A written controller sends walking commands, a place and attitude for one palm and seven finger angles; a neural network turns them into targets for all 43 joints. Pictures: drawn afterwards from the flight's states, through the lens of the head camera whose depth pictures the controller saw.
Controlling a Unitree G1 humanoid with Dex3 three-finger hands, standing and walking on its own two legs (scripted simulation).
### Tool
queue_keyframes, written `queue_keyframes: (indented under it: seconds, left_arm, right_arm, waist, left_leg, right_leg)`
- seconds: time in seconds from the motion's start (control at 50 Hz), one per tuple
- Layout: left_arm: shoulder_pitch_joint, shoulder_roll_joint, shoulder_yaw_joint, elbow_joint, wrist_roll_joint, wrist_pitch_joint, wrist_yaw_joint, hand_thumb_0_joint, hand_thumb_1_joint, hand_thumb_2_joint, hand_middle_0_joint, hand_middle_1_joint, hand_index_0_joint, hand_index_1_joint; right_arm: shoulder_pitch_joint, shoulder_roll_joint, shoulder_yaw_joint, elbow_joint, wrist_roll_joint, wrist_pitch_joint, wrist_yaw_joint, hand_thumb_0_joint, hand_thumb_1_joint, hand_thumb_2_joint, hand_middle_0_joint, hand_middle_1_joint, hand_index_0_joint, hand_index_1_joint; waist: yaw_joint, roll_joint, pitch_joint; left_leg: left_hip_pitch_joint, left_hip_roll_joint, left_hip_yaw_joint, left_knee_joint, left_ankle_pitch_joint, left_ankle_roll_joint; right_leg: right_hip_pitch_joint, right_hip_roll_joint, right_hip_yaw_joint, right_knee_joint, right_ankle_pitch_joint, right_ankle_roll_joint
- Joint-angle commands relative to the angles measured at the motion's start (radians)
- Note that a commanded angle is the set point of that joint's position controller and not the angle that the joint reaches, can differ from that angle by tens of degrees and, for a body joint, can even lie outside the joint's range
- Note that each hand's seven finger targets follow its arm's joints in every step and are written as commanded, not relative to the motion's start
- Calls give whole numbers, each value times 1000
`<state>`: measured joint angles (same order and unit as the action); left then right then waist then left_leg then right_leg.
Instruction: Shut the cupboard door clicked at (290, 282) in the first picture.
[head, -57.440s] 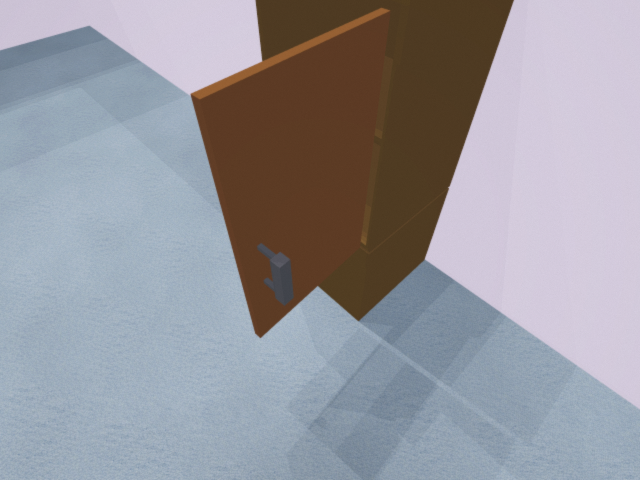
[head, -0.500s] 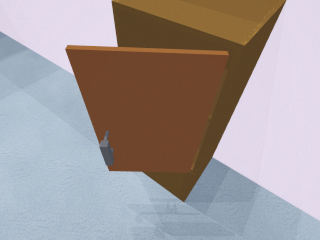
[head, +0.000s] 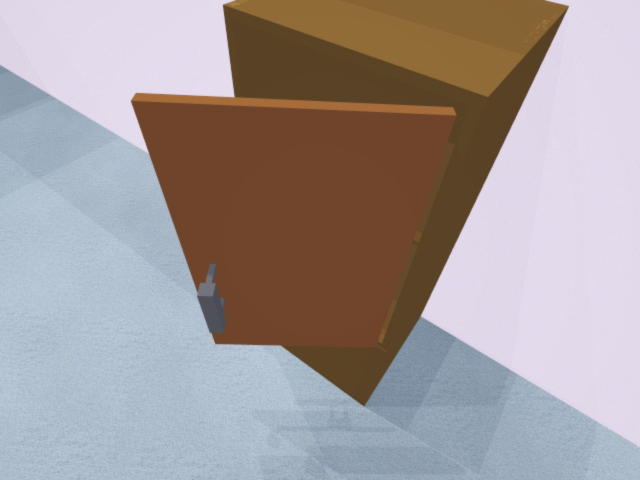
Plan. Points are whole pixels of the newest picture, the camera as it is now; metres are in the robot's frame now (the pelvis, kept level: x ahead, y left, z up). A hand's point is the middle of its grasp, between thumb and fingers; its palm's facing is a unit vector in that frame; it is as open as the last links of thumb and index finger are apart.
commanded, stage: look again from close up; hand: left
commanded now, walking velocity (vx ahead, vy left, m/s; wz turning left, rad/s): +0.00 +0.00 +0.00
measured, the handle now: (214, 298) +0.41 +0.21 -0.11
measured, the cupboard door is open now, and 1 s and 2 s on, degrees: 36 36 36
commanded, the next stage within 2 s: raise the hand and make a fist in 0.30 s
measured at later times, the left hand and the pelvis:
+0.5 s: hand out of the picture +0.07 +0.20 -0.12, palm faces +0.20 -0.96 -0.22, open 7.3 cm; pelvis -0.02 +0.01 +0.00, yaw +1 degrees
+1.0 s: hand out of the picture +0.10 +0.17 -0.07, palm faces +0.10 -0.99 -0.06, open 5.3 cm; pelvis -0.09 -0.03 -0.13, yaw +5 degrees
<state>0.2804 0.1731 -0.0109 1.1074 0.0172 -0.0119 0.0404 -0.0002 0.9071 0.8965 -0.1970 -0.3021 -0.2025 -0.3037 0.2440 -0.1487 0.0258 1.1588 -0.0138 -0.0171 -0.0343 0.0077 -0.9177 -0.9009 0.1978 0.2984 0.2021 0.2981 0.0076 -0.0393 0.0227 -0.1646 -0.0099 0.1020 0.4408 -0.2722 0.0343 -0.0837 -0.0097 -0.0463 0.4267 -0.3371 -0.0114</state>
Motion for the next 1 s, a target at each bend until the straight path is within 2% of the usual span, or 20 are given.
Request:
queue_keyframes:
  seconds: [0.0,0.36,0.38,0.4,0.42,0.44,0.46,0.48,0.52,0.54,0.6,0.64,0.66,0.7,0.74,0.8,0.84,0.88,0.94,0.98]
  left_arm:
    - [76,94,15,-14,-3,-9,7,0,900,900,-200,-300,-200,-300]
    - [87,83,16,3,-2,-10,7,0,900,900,-200,-300,-200,-300]
    - [134,76,5,12,13,-33,40,0,900,900,-200,-300,-200,-300]
    - [-701,589,345,-1638,-128,-292,60,0,900,900,-200,-300,-200,-300]
    - [-43,186,29,-1342,-138,-223,81,0,900,900,-218,-320,-218,-320]
    - [157,-22,-27,-1253,-174,-85,90,0,900,900,-237,-340,-237,-340]
    - [99,-59,-61,-1162,-174,-75,86,0,900,900,-255,-360,-255,-360]
    - [37,-71,-60,-1132,-174,-109,67,0,900,900,-273,-380,-273,-380]
    - [86,-37,33,-933,-171,-239,16,0,900,900,-310,-420,-310,-420]
    - [226,-41,63,-847,-182,-316,-36,0,900,900,-328,-440,-328,-440]
    - [341,-35,134,-836,-248,-581,-236,0,900,900,-383,-500,-383,-500]
    - [326,64,225,-806,-263,-688,-341,0,900,900,-420,-540,-420,-540]
    - [294,89,231,-854,-273,-677,-360,0,900,900,-438,-560,-438,-560]
    - [189,140,248,-994,-289,-610,-353,0,900,900,-475,-600,-475,-600]
    - [13,200,267,-1158,-301,-574,-304,0,900,900,-512,-640,-512,-640]
    - [-103,193,227,-1426,-289,-629,-238,0,900,900,-567,-700,-567,-700]
    - [-159,168,161,-1495,-279,-660,-234,0,900,900,-603,-740,-603,-740]
    - [-85,146,126,-1405,-285,-651,-270,0,900,900,-640,-780,-640,-780]
    - [-19,152,127,-1254,-295,-553,-332,0,900,900,-695,-840,-695,-840]
    - [28,167,160,-1231,-309,-478,-355,0,900,900,-732,-880,-732,-880]
  right_arm:
    - [41,-101,-20,-26,2,-15,-3,0,-900,-900,200,300,200,300]
    - [52,-98,-24,-15,4,-20,-5,0,-900,-900,200,300,200,300]
    - [11,-137,-28,-91,13,-23,7,0,-900,-900,200,300,200,300]
    - [145,-330,-64,-384,44,-215,-76,0,-900,-900,200,300,200,300]
    - [72,-229,-10,-377,76,-303,-93,0,-900,-900,200,300,200,300]
    - [36,-177,-39,-384,54,-332,-74,0,-900,-900,200,300,200,300]
    - [29,-183,-48,-374,60,-348,-44,0,-900,-900,200,300,200,300]
    - [25,-210,-79,-414,50,-352,-21,0,-900,-900,200,300,200,300]
    - [-12,-233,-95,-480,22,-352,6,0,-900,-900,200,300,200,300]
    - [-35,-224,-103,-521,24,-354,24,0,-900,-900,200,300,200,300]
    - [-81,-217,-125,-593,4,-332,60,0,-900,-900,200,300,200,300]
    - [-105,-211,-140,-651,15,-309,72,0,-900,-900,200,300,200,300]
    - [-127,-222,-136,-702,19,-293,71,0,-900,-900,200,300,200,300]
    - [-158,-225,-127,-787,33,-264,60,0,-900,-900,200,300,200,300]
    - [-153,-223,-118,-823,41,-250,37,0,-900,-900,200,300,200,300]
    - [-114,-202,-104,-825,35,-263,11,0,-900,-900,200,300,200,300]
    - [-95,-203,-91,-799,30,-279,-4,0,-900,-900,200,300,200,300]
    - [-83,-209,-84,-768,30,-293,-18,0,-900,-900,200,300,200,300]
    - [-76,-219,-75,-751,40,-288,-31,0,-900,-900,200,300,200,300]
    - [-77,-215,-77,-765,51,-279,-35,0,-900,-900,200,300,200,300]
  waist:
    - [0,42,21]
    - [-1,30,23]
    - [5,89,76]
    - [-178,149,-356]
    - [-64,450,-474]
    - [-43,353,-395]
    - [-59,148,-204]
    - [-81,80,-41]
    - [-74,-126,14]
    - [-22,-129,-26]
    - [56,-233,-219]
    - [84,-123,-262]
    - [92,-29,-283]
    - [92,38,-319]
    - [54,39,-313]
    - [0,111,-417]
    - [-53,90,-397]
    - [-72,78,-350]
    - [-63,56,-313]
    - [-25,49,-354]
  left_leg:
    - [25,121,-117,-70,283,12]
    - [37,122,-126,-87,296,16]
    - [-23,130,-118,104,500,-14]
    - [359,86,-138,72,662,-2]
    - [477,108,-167,48,764,-24]
    - [309,107,-187,-29,790,-67]
    - [117,105,-181,4,644,-59]
    - [-15,84,-188,63,437,-53]
    - [-274,31,-184,216,75,-47]
    - [-334,14,-165,280,84,-45]
    - [-523,-9,-123,485,139,-60]
    - [-654,-21,-99,577,48,-57]
    - [-685,-32,-75,597,1,-48]
    - [-715,-34,-68,605,-105,-32]
    - [-782,-22,-81,643,-232,-17]
    - [-728,-2,-94,716,-194,3]
    - [-730,11,-120,741,-198,8]
    - [-772,17,-130,770,-202,6]
    - [-827,18,-135,775,-207,9]
    - [-826,17,-135,754,-190,4]
  right_leg:
    - [-58,-107,81,-62,309,-19]
    - [-68,-109,78,-72,278,-15]
    - [-148,-130,112,-61,488,0]
    - [-204,0,-35,161,541,9]
    - [-282,48,-39,284,161,-6]
    - [-295,43,-54,324,17,-5]
    - [-384,15,-27,306,3,6]
    - [-421,10,-41,232,17,1]
    - [-538,0,-63,203,22,-9]
    - [-552,-1,-50,248,35,-19]
    - [-628,10,-26,502,196,-23]
    - [-671,-8,50,576,108,-32]
    - [-677,-11,77,580,30,-34]
    - [-699,-9,114,553,-159,-33]
    - [-748,-12,185,491,-404,-23]
    - [-761,-9,216,477,-374,-9]
    - [-828,11,187,503,-357,-13]
    - [-850,9,186,504,-331,-4]
    - [-845,9,185,493,-355,1]
    - [-787,0,182,488,-342,1]
